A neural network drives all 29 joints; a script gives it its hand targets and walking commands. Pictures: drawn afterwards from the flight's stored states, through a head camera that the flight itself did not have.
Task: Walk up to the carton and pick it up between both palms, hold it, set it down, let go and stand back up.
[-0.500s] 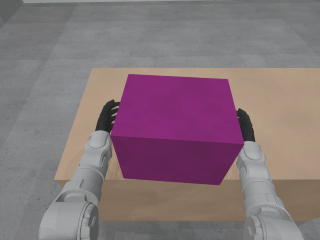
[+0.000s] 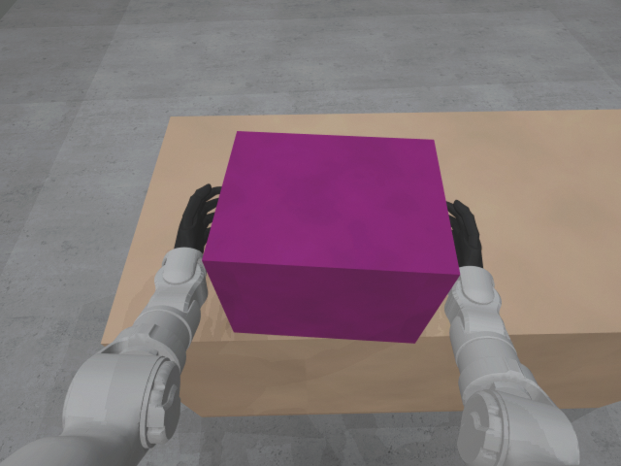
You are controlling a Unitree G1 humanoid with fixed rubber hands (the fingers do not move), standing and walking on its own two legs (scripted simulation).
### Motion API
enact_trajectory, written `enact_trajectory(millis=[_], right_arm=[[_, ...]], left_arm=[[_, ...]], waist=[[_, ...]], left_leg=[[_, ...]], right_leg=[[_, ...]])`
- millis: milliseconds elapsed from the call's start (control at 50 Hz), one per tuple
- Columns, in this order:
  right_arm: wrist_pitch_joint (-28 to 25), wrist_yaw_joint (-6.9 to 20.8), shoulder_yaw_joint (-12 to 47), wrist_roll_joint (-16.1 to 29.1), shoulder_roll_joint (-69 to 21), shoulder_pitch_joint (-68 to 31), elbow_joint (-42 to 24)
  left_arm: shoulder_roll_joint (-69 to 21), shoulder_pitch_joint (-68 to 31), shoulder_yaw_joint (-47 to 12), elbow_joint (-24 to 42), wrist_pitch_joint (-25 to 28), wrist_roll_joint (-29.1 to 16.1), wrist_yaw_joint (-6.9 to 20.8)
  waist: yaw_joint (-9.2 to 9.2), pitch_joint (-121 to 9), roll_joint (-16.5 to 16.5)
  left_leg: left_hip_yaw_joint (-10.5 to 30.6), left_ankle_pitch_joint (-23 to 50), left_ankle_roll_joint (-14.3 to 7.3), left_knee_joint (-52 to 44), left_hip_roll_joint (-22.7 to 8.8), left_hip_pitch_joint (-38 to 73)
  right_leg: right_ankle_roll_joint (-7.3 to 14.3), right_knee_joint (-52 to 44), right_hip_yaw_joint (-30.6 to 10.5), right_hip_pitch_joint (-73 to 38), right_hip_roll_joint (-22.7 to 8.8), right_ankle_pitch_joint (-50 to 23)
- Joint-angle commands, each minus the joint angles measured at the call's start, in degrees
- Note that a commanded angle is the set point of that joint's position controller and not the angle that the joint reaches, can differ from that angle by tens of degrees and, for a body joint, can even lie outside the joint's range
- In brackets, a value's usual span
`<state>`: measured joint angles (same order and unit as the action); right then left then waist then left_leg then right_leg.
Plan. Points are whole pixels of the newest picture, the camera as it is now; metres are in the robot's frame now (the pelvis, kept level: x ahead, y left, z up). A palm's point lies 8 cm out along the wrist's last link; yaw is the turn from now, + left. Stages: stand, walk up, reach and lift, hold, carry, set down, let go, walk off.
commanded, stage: set down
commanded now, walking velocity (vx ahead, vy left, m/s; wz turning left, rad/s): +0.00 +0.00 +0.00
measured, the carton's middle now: (328, 240) +0.42 -0.06 +0.00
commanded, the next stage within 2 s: none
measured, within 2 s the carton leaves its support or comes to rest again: neither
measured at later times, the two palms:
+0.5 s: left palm (173, 227) +0.43 +0.16 +0.05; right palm (494, 229) +0.38 -0.28 +0.05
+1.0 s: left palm (142, 277) +0.35 +0.20 +0.04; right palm (521, 298) +0.29 -0.29 +0.02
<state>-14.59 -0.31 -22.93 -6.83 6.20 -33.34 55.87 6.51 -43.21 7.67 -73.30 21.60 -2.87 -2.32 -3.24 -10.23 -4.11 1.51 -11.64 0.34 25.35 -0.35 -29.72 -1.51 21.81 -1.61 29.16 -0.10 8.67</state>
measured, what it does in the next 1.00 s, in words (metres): shifts its weight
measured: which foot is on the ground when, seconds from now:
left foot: down 0.00-1.00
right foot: down 0.00-1.00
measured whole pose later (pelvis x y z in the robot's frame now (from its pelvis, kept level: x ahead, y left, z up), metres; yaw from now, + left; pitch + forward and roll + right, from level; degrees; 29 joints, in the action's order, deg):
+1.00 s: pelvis -0.05 -0.02 -0.02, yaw -1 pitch +16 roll +0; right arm -2.8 -1.9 -0.1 20.4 19.8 -26.4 45.9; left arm 21.1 -35.7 -4.9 -58.5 8.7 -24.7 -0.9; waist -2.9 -12.5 -1.1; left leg 1.0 -11.7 1.8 33.2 -1.5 -37.5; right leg 0.0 32.2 -2.0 38.8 1.2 9.4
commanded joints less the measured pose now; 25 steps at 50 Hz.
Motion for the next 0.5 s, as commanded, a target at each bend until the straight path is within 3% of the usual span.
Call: enact_trajectory(millis=[0,20,40,60,80,120,140,180,220,240,260,280,320,380,420,440,460,480], right_arm=[[-5.3,6.9,11.3,-1.1,-3.9,-38.6,-5.2],[-5.6,5.6,9.9,1.4,5.3,-36.4,-3.1],[-5.4,4.1,9.6,4.6,14.1,-36.7,-2.6],[-5.0,2.4,11.2,9.8,22.2,-36.6,-3.0],[-4.5,1.5,12.5,12.6,25.0,-38.1,-1.1],[-3.7,0.7,15.9,17.5,24.2,-39.9,-1.3],[-3.1,0.3,16.8,19.5,24.3,-42.4,-1.3],[-2.3,-0.1,18.2,23.4,24.8,-42.5,-4.0],[-0.7,-0.1,20.8,27.4,25.6,-43.0,-4.6],[0.3,-0.1,22.3,28.2,24.8,-42.3,-4.0],[1.3,0.2,23.2,29.4,26.4,-42.3,-2.5],[2.2,0.4,23.1,29.4,27.2,-41.9,-0.5],[3.9,0.5,25.6,30.7,24.4,-39.3,3.2],[3.9,0.5,26.6,31.3,21.3,-38.9,1.4],[3.0,0.5,24.9,30.1,21.4,-38.9,-0.4],[1.7,0.3,24.9,30.4,21.6,-37.3,-2.9],[1.4,0.3,23.0,29.5,21.5,-39.1,-4.3],[0.9,0.0,23.6,29.1,23.0,-36.8,-3.4]], left_arm=[[-9.7,-38.4,-2.9,12.7,5.0,3.7,2.0],[-1.4,-37.1,-1.5,12.4,4.6,2.2,0.6],[6.0,-37.0,-0.8,12.4,3.8,-0.4,-1.2],[13.5,-37.3,-1.3,13.7,2.8,-3.7,-3.2],[16.0,-38.3,-2.1,11.7,1.6,-5.9,-3.9],[17.0,-38.4,-6.3,10.6,0.2,-10.5,-4.5],[17.8,-39.7,-8.0,9.8,0.0,-12.0,-4.9],[18.3,-38.5,-11.9,15.1,-1.0,-16.0,-5.2],[19.0,-37.7,-13.3,11.7,-2.5,-17.9,-4.5],[18.7,-38.2,-13.5,11.2,-3.4,-18.4,-3.7],[20.2,-37.3,-12.9,9.1,-4.6,-18.1,-3.2],[20.0,-38.2,-13.7,8.8,-5.7,-18.4,-2.8],[18.2,-35.9,-13.8,9.3,-7.4,-17.3,-1.3],[16.5,-34.8,-12.8,10.6,-7.6,-16.0,0.6],[16.4,-35.8,-12.4,15.1,-7.0,-15.6,0.6],[17.6,-34.3,-10.7,17.5,-6.3,-14.9,0.6],[17.4,-36.2,-10.5,19.2,-6.2,-14.6,0.5],[20.2,-34.6,-8.6,18.6,-6.1,-13.9,0.4]], waist=[[-0.53,-38.3,3.5],[-1.15,-39.7,3.6],[-0.46,-41.0,4.7],[-0.34,-43.4,3.8],[-0.24,-41.6,5.0],[-0.44,-42.2,6.0],[0.42,-42.2,6.2],[0.13,-47.1,4.3],[0.97,-47.2,4.8],[0.46,-47.9,5.7],[1.60,-47.5,5.6],[0.14,-47.2,5.6],[0.68,-43.8,4.7],[1.05,-43.0,4.2],[0.01,-45.4,1.3],[0.96,-47.6,0.2],[0.11,-48.2,-1.3],[0.17,-47.8,-0.8]], left_leg=[[-3.0,27.0,5.3,3.1,-1.1,20.9],[-3.1,27.0,5.2,3.5,-1.3,21.1],[-3.1,28.9,4.9,4.5,-1.4,20.0],[-2.8,29.5,5.0,5.4,-1.6,19.3],[-2.6,26.1,4.6,5.3,-1.7,16.0],[-3.0,20.8,3.8,5.0,-1.1,10.6],[-2.9,20.4,3.8,5.6,-1.0,8.4],[-2.7,23.7,4.4,7.2,-1.0,11.7],[-3.5,25.0,4.6,8.9,-0.3,13.3],[-3.9,24.4,4.0,9.6,0.0,13.6],[-3.9,24.0,3.7,9.8,0.1,12.8],[-3.7,22.5,3.8,9.3,0.0,13.7],[-3.6,22.9,3.5,9.0,0.3,13.6],[-3.9,21.6,3.2,8.2,1.2,11.8],[-3.9,23.9,3.8,8.5,1.5,13.8],[-4.1,25.1,4.3,9.1,2.0,13.5],[-3.7,25.7,4.7,9.2,1.7,14.6],[-3.8,26.3,4.8,9.5,1.9,14.3]], right_leg=[[0.8,3.2,5.5,-16.8,2.5,-23.7],[0.9,3.5,5.4,-17.2,2.9,-25.0],[0.9,4.2,4.9,-17.9,3.3,-27.3],[1.0,5.3,4.1,-18.0,3.9,-29.2],[0.9,5.9,3.9,-18.1,3.9,-27.7],[0.8,7.1,3.5,-19.0,3.7,-27.5],[0.8,8.1,3.1,-19.1,3.7,-27.9],[0.9,8.7,3.6,-17.0,4.4,-28.8],[1.0,8.7,3.3,-14.4,4.7,-29.3],[0.6,8.6,3.2,-14.9,4.4,-29.3],[0.4,9.0,2.6,-15.1,4.3,-30.6],[0.4,9.2,3.4,-13.4,4.3,-28.5],[0.0,8.8,3.0,-14.5,3.4,-30.2],[-0.9,9.5,2.8,-14.2,2.7,-31.7],[-0.9,9.2,3.5,-12.5,2.9,-31.3],[-0.9,9.9,3.4,-12.9,2.8,-32.1],[-0.9,9.4,3.8,-10.4,3.0,-30.7],[-1.1,9.6,3.7,-11.4,3.0,-31.8]])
